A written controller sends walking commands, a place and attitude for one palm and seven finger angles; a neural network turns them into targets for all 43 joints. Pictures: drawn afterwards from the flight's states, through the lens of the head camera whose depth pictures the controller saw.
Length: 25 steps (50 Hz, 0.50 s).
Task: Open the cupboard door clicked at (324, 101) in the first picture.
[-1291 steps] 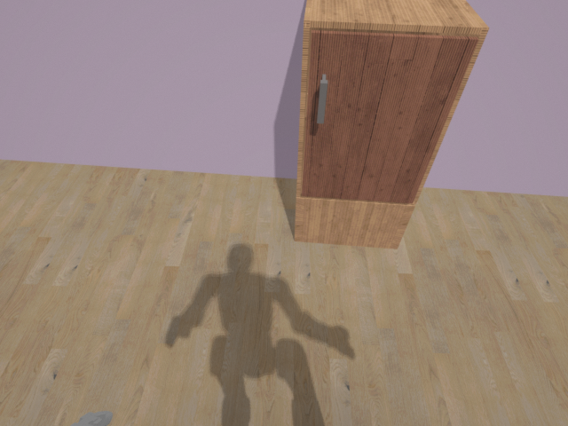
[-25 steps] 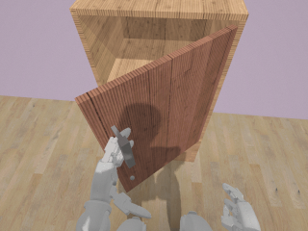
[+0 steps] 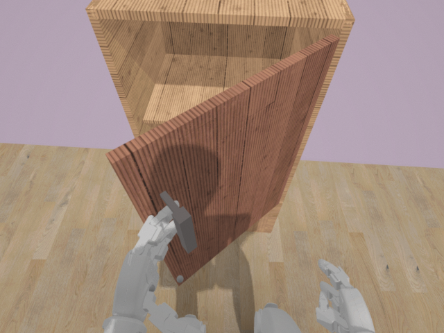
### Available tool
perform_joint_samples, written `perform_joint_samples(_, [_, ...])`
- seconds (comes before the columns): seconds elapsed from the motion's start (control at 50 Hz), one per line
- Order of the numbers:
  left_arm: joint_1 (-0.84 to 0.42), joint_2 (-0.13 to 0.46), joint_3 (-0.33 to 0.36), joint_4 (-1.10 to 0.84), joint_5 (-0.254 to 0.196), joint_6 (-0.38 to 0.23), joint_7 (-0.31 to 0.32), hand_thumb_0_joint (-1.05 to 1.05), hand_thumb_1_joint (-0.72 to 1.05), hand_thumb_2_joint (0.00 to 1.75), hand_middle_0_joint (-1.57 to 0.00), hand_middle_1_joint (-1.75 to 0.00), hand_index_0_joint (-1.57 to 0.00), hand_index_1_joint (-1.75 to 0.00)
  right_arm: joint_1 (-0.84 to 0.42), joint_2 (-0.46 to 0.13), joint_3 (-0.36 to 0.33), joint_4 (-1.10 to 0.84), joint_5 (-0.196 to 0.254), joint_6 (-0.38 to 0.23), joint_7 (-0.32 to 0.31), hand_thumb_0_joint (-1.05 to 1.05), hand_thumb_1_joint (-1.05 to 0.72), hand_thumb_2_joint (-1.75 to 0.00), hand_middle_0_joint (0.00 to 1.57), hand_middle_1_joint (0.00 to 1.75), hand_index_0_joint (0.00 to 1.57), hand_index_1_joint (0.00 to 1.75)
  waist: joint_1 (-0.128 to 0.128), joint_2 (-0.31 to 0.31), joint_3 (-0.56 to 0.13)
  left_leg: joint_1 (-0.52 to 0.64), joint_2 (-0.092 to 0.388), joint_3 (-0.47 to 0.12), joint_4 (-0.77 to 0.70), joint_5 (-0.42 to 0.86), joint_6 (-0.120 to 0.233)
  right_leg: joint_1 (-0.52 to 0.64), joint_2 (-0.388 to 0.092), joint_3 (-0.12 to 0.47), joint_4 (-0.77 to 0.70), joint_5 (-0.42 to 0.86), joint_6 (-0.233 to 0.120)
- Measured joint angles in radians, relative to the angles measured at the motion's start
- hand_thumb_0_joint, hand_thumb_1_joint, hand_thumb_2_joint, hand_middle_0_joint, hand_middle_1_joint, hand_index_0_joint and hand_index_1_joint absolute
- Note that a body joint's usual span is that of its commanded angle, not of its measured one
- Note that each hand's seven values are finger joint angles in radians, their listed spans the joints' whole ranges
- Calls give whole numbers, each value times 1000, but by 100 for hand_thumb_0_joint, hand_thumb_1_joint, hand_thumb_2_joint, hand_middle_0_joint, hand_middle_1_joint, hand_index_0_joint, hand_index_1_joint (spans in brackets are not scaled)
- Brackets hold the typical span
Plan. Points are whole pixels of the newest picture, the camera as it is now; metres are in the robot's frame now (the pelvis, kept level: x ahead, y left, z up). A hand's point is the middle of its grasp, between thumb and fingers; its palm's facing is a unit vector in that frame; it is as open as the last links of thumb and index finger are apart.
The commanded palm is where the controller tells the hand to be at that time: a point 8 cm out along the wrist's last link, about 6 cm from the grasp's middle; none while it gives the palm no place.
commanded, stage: slide the hand sideways off the handle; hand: left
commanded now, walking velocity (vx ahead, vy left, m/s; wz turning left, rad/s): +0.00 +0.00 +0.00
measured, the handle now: (178, 223) +0.29 +0.09 +0.06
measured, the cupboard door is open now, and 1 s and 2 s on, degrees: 44 43 43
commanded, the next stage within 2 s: draw the hand back to the body in 0.52 s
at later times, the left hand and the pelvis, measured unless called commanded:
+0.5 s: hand (140, 305) +0.17 +0.13 +0.05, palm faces -0.02 -1.00 -0.04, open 16.1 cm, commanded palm +0.13 +0.19 +0.06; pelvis +0.00 -0.02 -0.01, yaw +1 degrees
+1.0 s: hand (96, 304) +0.16 +0.16 +0.11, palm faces -0.03 -1.00 -0.06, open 16.3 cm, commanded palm +0.13 +0.23 +0.13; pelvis +0.00 +0.00 +0.02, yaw +0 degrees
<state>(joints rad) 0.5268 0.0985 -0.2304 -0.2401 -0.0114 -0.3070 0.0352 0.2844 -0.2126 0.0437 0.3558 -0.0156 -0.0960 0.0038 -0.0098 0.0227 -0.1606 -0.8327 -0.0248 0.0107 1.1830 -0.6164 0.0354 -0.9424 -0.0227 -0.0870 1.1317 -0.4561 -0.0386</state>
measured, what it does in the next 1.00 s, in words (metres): stands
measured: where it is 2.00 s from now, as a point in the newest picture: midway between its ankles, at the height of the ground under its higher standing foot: outside the picture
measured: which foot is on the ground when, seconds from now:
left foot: down 0.00-1.00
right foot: down 0.00-1.00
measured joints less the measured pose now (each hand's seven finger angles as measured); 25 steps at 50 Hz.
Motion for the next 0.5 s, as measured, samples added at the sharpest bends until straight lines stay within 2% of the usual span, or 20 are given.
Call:
perform_joint_samples(0.24, [106, 36, 79, -66, -53, -45, -87, -1, -50, 30, -17, -31, -21, -33, -26, -7, -25, 0, 6, 3, -11, 1, -90, -89, 20, 30, 20, 30, 18, 2, -8, -36, 6, -13, 41, -28, -11, -37, 4, -13, 43, -30, -11])
perform_joint_samples(0.5, [169, 82, 234, -64, -170, -65, -213, -1, -50, 30, -16, -31, -19, -32, -45, -3, -41, 16, 26, 3, -38, 1, -90, -89, 20, 30, 20, 30, 33, 0, -14, -55, 17, -32, 66, -33, -28, -49, 13, -33, 59, -35, -27])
